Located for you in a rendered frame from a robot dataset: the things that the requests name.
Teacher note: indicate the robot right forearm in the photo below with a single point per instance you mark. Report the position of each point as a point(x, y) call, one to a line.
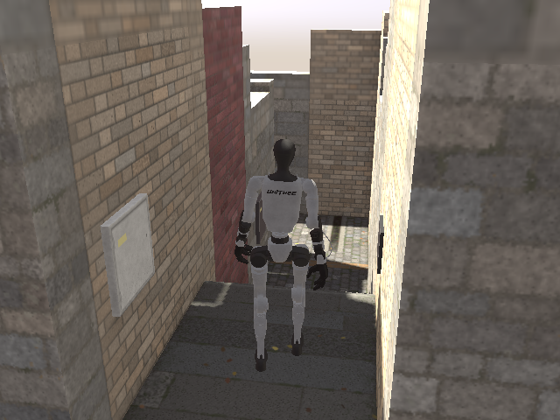
point(318, 243)

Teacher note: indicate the humanoid robot head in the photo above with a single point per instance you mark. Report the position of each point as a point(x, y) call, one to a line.
point(284, 152)

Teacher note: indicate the robot left hand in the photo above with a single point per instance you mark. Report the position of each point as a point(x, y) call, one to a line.
point(241, 250)

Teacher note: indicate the robot left forearm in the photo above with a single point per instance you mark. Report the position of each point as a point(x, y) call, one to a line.
point(243, 232)

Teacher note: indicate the robot left upper arm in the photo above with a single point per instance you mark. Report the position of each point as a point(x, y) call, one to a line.
point(255, 183)

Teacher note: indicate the robot right upper arm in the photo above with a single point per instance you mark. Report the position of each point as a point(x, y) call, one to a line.
point(312, 202)

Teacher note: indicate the robot right hand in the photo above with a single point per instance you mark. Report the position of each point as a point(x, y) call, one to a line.
point(323, 271)

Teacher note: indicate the robot torso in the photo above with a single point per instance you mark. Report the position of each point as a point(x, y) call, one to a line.
point(280, 212)

